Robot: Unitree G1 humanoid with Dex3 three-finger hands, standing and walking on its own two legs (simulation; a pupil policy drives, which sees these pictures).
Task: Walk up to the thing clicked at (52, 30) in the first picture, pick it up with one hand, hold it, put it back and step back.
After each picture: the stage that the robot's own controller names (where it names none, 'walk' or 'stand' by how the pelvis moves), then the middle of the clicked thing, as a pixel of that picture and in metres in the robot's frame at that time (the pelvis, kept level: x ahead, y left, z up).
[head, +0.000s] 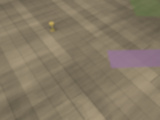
stand; (51, 26) +1.70 +0.37 -0.72
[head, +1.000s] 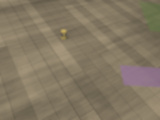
walk; (63, 34) +1.59 +0.16 -0.70
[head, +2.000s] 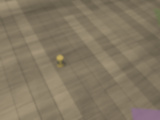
walk; (60, 61) +1.03 +0.17 -0.71
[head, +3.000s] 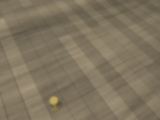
walk; (54, 103) +0.59 +0.19 -0.71
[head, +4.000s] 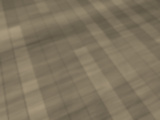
stand; out of the picture +0.35 +0.18 -0.70
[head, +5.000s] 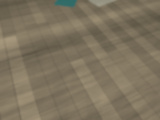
stand; out of the picture +0.30 +0.15 -0.72
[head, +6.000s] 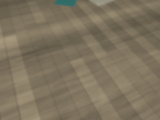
stand; out of the picture +0.30 +0.15 -0.73
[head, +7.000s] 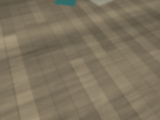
stand; out of the picture +0.30 +0.16 -0.73
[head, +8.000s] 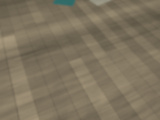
stand; out of the picture +0.29 +0.16 -0.73
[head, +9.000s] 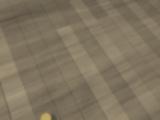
go down; (46, 119) +0.32 +0.17 -0.64
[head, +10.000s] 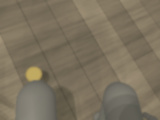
go down; (35, 76) +0.38 +0.20 -0.31
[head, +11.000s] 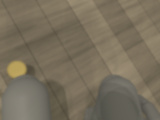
close in; (18, 72) +0.37 +0.22 -0.26
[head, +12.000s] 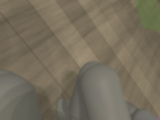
close; out of the picture +0.36 +0.24 -0.21
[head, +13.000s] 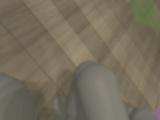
close; out of the picture +0.37 +0.25 -0.21
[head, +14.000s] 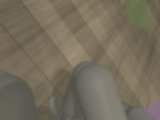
lift; out of the picture +0.36 +0.25 -0.22
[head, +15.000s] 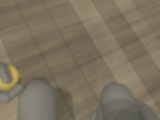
lift; (8, 83) +0.30 +0.25 -0.07
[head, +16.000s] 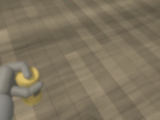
hold; (29, 86) +0.33 +0.17 +0.05
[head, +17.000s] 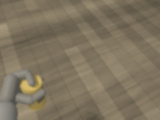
hold; (34, 93) +0.32 +0.17 +0.00
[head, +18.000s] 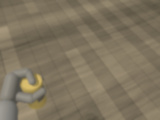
crouch; (34, 92) +0.32 +0.17 +0.00
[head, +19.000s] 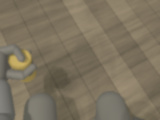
crouch; (23, 66) +0.39 +0.19 -0.09
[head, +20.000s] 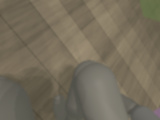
lower; out of the picture +0.39 +0.28 -0.22
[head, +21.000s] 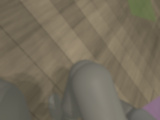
lower; out of the picture +0.40 +0.28 -0.22
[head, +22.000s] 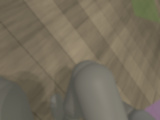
lower; out of the picture +0.39 +0.28 -0.22
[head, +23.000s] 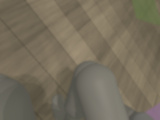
lower; out of the picture +0.38 +0.27 -0.22
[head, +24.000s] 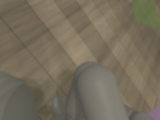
loosen; out of the picture +0.37 +0.26 -0.22
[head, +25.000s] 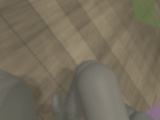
withdraw; out of the picture +0.36 +0.25 -0.23
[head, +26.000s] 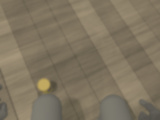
walk; (45, 86) +0.38 +0.19 -0.45
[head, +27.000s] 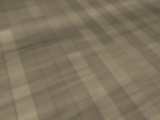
stand; out of the picture +0.33 +0.17 -0.66
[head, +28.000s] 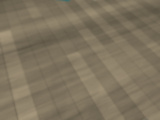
stand; out of the picture +0.33 +0.17 -0.66
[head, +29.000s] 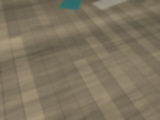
stand; out of the picture +0.35 +0.16 -0.72
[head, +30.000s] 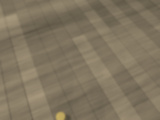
walk; (61, 118) +0.38 +0.18 -0.69
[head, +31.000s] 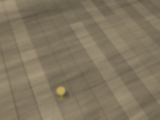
walk; (61, 93) +0.56 +0.13 -0.69
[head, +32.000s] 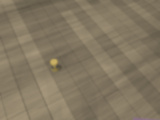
walk; (54, 65) +0.87 +0.24 -0.69
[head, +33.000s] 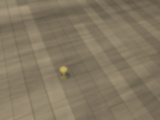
stand; (63, 72) +0.91 +0.16 -0.71
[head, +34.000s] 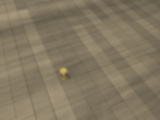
stand; (63, 74) +0.93 +0.16 -0.73
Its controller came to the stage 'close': yes
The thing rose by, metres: 0.71
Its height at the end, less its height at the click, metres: +0.00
